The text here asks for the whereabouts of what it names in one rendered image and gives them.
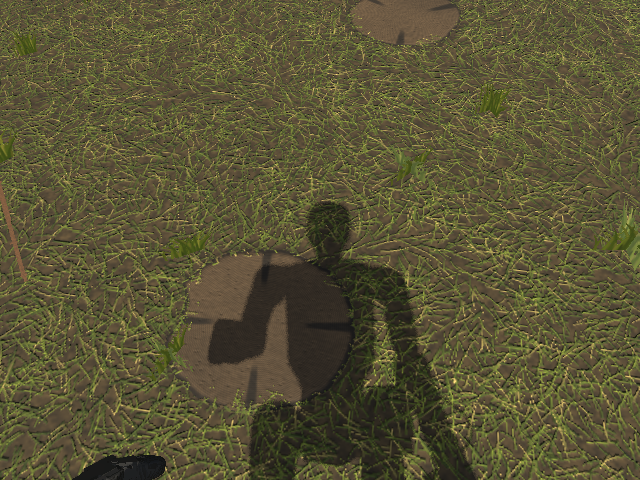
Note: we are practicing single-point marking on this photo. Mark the robot left hand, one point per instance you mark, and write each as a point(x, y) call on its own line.
point(143, 467)

